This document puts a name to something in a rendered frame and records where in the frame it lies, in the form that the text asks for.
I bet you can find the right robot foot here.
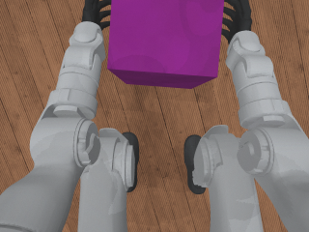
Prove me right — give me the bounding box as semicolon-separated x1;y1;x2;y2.
183;134;206;194

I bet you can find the right robot forearm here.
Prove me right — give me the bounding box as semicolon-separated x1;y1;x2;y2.
225;30;306;135

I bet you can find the left robot forearm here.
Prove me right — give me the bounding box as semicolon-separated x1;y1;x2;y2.
29;21;106;159

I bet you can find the robot left hand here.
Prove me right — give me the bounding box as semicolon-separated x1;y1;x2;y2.
81;0;112;31

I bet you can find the right robot upper arm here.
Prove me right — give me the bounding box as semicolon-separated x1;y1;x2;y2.
237;127;309;232

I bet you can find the robot right hand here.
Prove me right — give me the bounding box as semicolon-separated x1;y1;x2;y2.
221;0;253;44

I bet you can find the right robot thigh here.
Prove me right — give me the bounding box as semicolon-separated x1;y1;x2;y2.
196;133;264;232

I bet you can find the carton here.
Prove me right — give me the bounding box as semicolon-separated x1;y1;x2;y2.
107;0;224;89

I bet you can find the left robot upper arm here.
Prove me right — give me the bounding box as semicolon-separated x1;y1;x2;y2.
0;117;101;232

